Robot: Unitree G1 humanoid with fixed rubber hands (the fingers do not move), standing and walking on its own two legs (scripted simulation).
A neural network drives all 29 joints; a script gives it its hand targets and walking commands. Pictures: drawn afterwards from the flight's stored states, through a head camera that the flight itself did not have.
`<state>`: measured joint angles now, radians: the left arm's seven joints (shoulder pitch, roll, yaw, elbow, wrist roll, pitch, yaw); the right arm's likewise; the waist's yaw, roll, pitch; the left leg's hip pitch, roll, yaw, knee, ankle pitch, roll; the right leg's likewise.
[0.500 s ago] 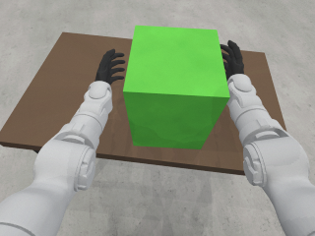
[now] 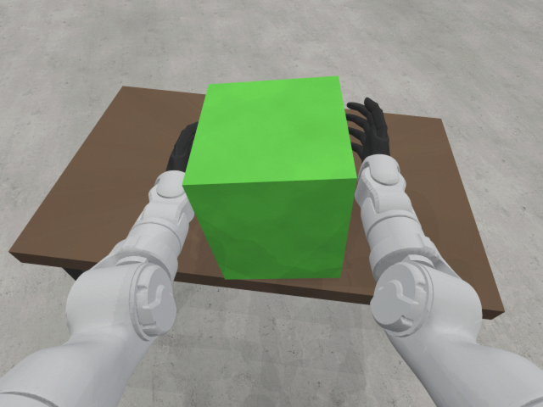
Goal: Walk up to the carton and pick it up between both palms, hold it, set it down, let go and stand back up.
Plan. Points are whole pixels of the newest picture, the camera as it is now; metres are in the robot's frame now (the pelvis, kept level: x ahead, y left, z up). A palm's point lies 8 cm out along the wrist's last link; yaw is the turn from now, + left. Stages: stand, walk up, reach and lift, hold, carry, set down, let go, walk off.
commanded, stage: reach and lift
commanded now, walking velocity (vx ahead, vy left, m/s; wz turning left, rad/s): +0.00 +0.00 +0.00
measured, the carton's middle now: (277, 185) +0.43 +0.01 +0.06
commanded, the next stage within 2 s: none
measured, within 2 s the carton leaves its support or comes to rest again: neither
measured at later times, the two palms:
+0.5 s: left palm (185, 177) +0.42 +0.15 +0.09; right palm (379, 148) +0.44 -0.13 +0.15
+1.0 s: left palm (185, 174) +0.42 +0.15 +0.09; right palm (376, 145) +0.45 -0.13 +0.15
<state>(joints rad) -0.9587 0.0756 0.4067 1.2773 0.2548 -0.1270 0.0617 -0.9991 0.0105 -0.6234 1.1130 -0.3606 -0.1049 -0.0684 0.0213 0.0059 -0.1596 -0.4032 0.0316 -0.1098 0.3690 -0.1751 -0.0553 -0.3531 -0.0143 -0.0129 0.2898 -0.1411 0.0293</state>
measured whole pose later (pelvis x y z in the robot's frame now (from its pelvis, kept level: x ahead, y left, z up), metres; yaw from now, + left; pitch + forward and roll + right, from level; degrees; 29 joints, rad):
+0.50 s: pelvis +0.00 +0.00 +0.00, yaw +0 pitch +7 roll -1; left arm -0.91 0.02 0.50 1.14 0.33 -0.01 0.02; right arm -1.00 0.04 -0.69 1.03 -0.45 -0.06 -0.02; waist 0.02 0.00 -0.08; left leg -0.28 0.03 -0.11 0.33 -0.17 -0.05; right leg -0.24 -0.02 -0.01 0.28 -0.15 0.03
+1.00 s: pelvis +0.01 -0.01 +0.00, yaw +0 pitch +7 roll -1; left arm -0.90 0.01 0.52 1.09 0.35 0.00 0.02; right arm -0.99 0.05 -0.69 1.02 -0.45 -0.07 -0.02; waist 0.02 -0.01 -0.08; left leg -0.27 0.03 -0.11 0.31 -0.17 -0.05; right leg -0.24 -0.02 -0.01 0.28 -0.16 0.03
